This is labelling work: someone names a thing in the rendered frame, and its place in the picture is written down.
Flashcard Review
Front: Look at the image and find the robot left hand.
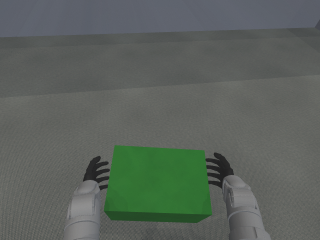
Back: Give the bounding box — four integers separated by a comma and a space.
83, 156, 110, 190

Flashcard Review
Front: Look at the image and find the left robot forearm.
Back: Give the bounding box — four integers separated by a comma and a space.
63, 180, 102, 240

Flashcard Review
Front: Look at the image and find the robot right hand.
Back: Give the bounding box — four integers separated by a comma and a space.
205, 152, 234, 189

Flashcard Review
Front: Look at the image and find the right robot forearm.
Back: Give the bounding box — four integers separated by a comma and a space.
222, 175, 271, 240

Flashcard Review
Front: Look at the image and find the carton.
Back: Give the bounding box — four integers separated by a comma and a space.
104, 145, 212, 223

